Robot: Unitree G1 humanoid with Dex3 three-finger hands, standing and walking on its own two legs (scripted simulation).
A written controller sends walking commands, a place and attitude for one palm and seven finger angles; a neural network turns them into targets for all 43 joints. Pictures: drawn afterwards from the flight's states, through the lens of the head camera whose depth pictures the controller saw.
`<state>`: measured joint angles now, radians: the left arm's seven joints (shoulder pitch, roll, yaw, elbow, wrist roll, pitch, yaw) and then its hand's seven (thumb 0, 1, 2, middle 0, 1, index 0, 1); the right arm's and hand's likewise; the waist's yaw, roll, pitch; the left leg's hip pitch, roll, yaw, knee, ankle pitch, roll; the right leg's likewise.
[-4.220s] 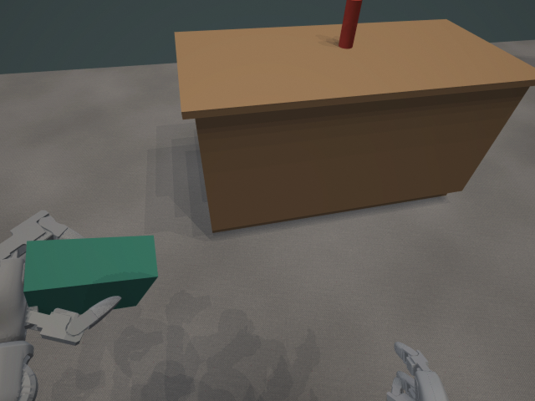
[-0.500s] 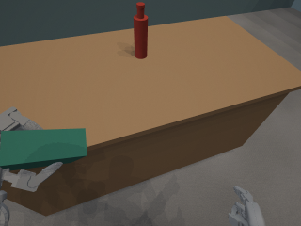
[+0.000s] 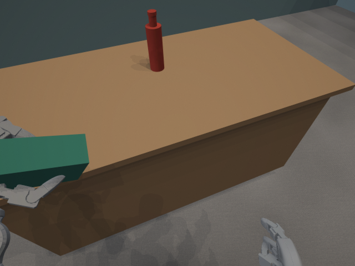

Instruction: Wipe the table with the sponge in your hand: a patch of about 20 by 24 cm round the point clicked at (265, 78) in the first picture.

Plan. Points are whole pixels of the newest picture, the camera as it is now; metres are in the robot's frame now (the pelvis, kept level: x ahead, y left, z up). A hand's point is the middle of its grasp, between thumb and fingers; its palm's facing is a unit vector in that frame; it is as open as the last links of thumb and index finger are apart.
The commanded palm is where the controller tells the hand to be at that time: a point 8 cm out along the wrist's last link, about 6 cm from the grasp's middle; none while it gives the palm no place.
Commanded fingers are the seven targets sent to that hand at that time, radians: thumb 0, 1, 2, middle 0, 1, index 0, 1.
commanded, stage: come to a stop and stand still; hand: left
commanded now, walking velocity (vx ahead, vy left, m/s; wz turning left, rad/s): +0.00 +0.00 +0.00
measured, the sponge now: (56, 162) +0.24 +0.23 +0.17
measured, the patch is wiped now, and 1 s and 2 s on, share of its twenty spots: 0.00 0.00 0.00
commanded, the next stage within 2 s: look again from close up in 0.94 s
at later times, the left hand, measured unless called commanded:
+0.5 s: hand (17, 170) +0.23 +0.29 +0.16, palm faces +0.39 -0.84 -0.38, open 9.3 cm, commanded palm +0.17 +0.33 +0.18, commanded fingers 0.00 0.10 1.30 -1.20 -1.60 -1.20 -1.60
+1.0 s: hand (18, 158) +0.25 +0.31 +0.16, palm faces +0.38 -0.85 -0.37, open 9.3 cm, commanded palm +0.19 +0.34 +0.18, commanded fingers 0.00 0.10 1.30 -1.20 -1.60 -1.20 -1.60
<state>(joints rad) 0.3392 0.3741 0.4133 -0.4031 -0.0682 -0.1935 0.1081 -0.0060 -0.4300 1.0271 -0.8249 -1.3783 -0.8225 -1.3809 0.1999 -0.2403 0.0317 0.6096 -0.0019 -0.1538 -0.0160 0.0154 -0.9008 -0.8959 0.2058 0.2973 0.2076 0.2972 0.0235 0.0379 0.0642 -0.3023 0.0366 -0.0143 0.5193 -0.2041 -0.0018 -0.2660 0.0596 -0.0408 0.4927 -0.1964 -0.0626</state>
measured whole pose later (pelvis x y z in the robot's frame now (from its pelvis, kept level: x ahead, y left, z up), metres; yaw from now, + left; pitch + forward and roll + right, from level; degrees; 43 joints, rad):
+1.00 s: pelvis +0.03 +0.06 +0.01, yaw +0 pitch -1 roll -1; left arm 0.43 0.35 0.34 -0.49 -0.05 -0.14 0.13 0.00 -0.43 1.03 -0.82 -1.39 -0.82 -1.39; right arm 0.15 -0.21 0.03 0.58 -0.01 -0.11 -0.04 0.01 -0.90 -0.90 0.20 0.30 0.21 0.30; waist 0.03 -0.01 0.09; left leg -0.22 -0.04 0.01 0.40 -0.17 0.05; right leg -0.17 -0.01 0.00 0.36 -0.17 0.03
